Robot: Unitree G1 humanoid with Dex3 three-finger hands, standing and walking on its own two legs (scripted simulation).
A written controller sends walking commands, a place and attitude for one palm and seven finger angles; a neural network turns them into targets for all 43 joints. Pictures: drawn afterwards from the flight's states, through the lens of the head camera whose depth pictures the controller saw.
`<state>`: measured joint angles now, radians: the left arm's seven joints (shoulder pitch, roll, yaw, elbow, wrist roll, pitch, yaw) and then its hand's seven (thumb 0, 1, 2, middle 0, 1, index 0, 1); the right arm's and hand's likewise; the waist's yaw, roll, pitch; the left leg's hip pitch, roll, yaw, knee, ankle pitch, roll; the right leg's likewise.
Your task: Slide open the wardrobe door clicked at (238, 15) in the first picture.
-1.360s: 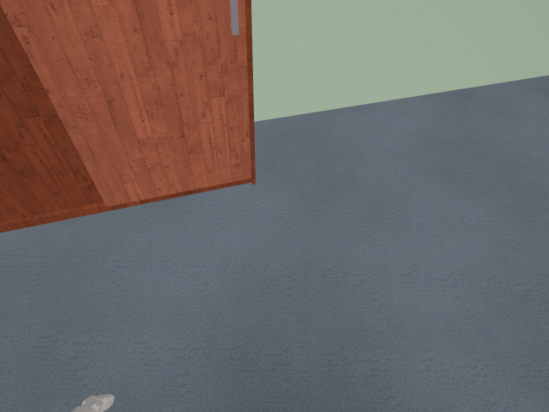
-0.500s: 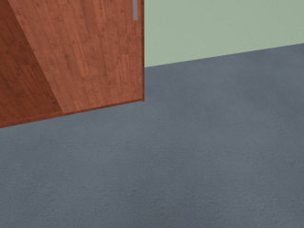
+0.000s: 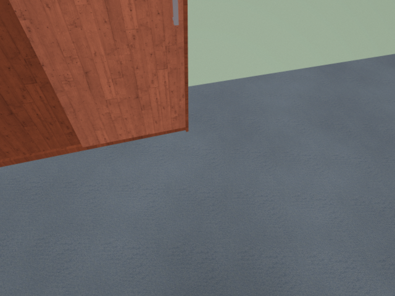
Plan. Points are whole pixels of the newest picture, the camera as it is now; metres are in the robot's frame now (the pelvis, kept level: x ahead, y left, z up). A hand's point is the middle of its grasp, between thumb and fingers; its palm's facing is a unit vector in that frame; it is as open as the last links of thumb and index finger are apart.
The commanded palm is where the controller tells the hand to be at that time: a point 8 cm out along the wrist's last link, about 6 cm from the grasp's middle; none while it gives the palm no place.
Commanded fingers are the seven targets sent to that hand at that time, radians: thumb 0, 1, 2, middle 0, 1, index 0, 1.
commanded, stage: look at it before walking up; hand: right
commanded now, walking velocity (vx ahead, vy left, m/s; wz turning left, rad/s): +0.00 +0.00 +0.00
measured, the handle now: (174, 6) +1.28 +0.18 +0.09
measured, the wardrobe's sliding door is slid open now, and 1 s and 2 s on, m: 0.00 0.00 0.00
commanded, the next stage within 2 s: walk to a spot facing it in 0.08 s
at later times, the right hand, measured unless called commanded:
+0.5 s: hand out of the picture +0.03 -0.21 -0.19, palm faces +0.00 +0.98 -0.18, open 7.4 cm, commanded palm none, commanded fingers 0.00 -0.90 -0.90 0.20 0.30 0.20 0.30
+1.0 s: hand (261, 247) +0.29 -0.16 -0.19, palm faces -0.02 +0.98 -0.18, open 7.3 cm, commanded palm none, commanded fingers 0.00 -0.90 -0.90 0.20 0.30 0.20 0.30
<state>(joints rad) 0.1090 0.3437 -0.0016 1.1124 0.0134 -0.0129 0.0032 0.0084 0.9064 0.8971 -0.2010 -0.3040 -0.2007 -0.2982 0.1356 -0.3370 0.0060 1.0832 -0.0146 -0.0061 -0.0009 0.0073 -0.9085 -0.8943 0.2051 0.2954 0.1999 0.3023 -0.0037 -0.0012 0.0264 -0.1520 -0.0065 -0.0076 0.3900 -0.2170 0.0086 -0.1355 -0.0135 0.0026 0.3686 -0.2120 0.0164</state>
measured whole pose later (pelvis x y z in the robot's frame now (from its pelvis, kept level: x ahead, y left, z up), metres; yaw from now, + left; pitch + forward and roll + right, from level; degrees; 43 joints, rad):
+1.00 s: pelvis +0.24 +0.02 -0.02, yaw +2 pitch +0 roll +2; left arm 0.30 0.16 0.06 1.08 0.03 -0.02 0.00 0.01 0.91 0.90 -0.20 -0.30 -0.19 -0.30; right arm 0.24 -0.17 -0.05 1.06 -0.04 -0.05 -0.02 0.00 -0.94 -0.89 0.20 0.29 0.20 0.30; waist 0.04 0.00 0.02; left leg -0.25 0.03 0.17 0.53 -0.27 0.01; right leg -0.51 -0.14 -0.09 1.03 -0.34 0.00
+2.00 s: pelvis +0.59 -0.01 -0.02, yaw +14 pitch +1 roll +2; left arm 0.11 0.18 0.04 0.97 0.02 0.00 0.03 0.00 0.92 0.90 -0.20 -0.30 -0.20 -0.30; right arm 0.20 -0.18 -0.07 0.98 -0.03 0.02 -0.01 0.01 -0.92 -0.89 0.20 0.30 0.20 0.30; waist -0.03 0.01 0.02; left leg -0.33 -0.04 0.03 0.53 -0.21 0.03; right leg -0.34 -0.07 -0.05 0.65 -0.34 0.05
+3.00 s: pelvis +0.74 +0.07 -0.02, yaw +21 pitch -2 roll +1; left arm 0.18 0.19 0.05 1.04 0.03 -0.05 0.01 0.02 0.94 0.90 -0.20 -0.30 -0.19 -0.30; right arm 0.38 -0.14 -0.04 1.16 -0.02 -0.02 -0.02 0.00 -0.92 -0.89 0.20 0.29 0.20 0.30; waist -0.03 0.03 0.04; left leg -0.12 0.03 0.13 0.64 -0.46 0.01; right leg -0.35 -0.07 -0.15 0.61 -0.22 -0.03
